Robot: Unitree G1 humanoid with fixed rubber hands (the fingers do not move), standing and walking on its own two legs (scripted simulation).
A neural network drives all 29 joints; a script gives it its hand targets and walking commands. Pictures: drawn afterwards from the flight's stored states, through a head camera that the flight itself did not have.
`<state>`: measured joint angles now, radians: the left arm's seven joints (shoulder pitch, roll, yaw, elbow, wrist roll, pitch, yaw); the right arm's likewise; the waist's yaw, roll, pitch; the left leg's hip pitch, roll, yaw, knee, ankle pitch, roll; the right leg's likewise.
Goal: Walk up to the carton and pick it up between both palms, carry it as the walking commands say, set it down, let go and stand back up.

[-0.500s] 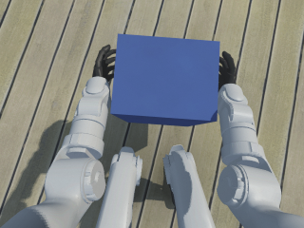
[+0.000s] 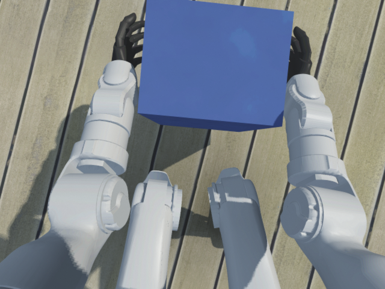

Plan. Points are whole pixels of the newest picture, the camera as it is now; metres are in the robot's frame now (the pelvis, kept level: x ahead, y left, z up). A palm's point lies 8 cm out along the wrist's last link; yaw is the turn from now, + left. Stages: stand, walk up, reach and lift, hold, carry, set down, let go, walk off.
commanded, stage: set down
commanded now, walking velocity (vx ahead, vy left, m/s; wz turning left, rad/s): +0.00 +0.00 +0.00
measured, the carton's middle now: (207, 85) +0.50 -0.03 -0.19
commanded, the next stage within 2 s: none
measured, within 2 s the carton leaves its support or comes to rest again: rests again in 1.32 s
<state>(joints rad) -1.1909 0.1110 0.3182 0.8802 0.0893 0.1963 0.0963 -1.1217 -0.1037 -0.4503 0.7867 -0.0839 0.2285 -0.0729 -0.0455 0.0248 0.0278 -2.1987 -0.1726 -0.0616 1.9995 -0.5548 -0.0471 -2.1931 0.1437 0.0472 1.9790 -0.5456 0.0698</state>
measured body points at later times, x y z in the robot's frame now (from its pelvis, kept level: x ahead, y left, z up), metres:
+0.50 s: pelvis +0.00 +0.00 -0.04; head +0.33 +0.00 +0.26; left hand +0.54 +0.12 -0.18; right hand +0.51 -0.19 -0.17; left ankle +0.10 +0.11 -0.39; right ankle +0.11 -0.12 -0.39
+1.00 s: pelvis +0.00 +0.00 -0.04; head +0.34 +0.00 +0.25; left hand +0.54 +0.12 -0.19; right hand +0.51 -0.19 -0.19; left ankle +0.10 +0.11 -0.39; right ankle +0.11 -0.12 -0.39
